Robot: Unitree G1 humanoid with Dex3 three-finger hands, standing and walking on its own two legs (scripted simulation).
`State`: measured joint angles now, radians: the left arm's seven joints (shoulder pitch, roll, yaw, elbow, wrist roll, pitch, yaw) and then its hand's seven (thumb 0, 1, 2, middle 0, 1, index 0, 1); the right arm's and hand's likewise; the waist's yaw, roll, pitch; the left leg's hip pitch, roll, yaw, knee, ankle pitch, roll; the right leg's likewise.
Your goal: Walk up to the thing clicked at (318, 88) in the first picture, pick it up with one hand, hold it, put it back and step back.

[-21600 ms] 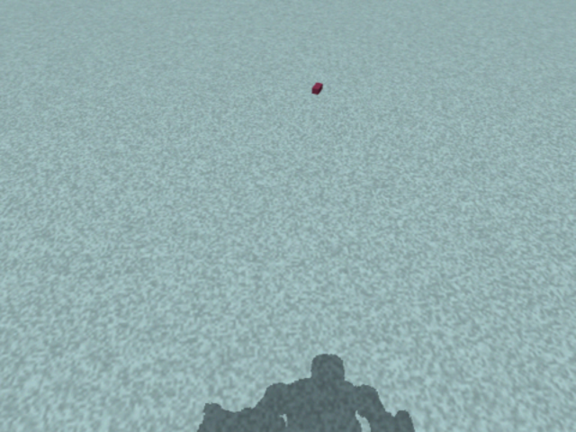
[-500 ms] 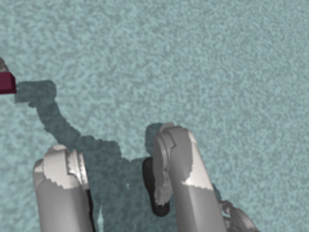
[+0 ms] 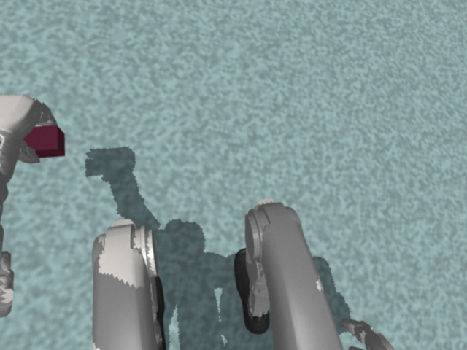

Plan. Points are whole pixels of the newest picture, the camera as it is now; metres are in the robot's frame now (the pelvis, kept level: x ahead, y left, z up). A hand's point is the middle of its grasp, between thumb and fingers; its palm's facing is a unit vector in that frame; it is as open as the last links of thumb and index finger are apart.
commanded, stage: lift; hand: left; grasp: from above
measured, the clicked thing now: (35, 142) +0.47 +0.30 -0.17
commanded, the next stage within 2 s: hold in 1.28 s
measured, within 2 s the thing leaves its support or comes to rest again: neither
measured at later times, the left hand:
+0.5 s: hand out of the picture +0.39 +0.28 +0.08, palm faces -0.42 -0.09 -0.90, open 7.2 cm
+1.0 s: hand out of the picture +0.36 +0.25 +0.23, palm faces -0.44 -0.08 -0.89, open 7.2 cm
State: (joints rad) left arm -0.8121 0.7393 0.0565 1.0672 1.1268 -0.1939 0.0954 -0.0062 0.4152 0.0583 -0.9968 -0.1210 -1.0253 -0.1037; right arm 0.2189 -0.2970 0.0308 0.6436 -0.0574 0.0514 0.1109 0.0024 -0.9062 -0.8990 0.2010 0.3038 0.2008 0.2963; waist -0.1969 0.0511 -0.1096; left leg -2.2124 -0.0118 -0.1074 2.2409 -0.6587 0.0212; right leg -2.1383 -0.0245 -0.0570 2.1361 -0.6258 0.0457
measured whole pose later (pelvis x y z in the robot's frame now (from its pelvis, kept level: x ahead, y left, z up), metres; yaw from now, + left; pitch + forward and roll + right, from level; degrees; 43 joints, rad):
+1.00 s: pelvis +0.04 -0.01 +0.30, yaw +4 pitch +15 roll -2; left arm -0.35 0.43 -0.16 0.83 1.01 -0.04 0.12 0.00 0.43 0.06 -0.97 -0.17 -1.00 -0.13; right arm 0.24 -0.25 -0.03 0.73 0.04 -0.01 -0.05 0.01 -0.90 -0.90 0.20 0.30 0.20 0.30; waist -0.07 0.05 -0.13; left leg -0.93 0.03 -0.01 1.14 -0.47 0.00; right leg -0.92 0.00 -0.01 1.09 -0.42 0.02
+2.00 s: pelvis +0.09 +0.00 +0.38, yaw +3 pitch +5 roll +0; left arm -0.26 0.41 -0.21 0.68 1.00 -0.02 0.00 0.00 0.43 0.03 -0.98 -0.15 -1.03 -0.09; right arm 0.23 -0.25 -0.05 0.68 0.06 0.07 -0.05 0.01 -0.90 -0.89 0.20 0.30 0.20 0.30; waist -0.02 0.04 -0.06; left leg -0.40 0.02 0.03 0.65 -0.33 0.00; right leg -0.42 -0.02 0.03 0.63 -0.30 0.03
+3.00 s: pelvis +0.07 -0.01 +0.39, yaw +3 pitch +0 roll +1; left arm -0.20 0.41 -0.22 0.58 0.98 -0.04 -0.05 0.00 0.44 0.02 -0.98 -0.16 -1.02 -0.10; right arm 0.16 -0.25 -0.01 0.67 0.07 0.07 -0.08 0.01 -0.91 -0.90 0.20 0.30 0.20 0.30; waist 0.01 0.06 0.00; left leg -0.26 0.02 0.04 0.50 -0.24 -0.01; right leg -0.30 -0.02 0.03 0.51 -0.22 0.02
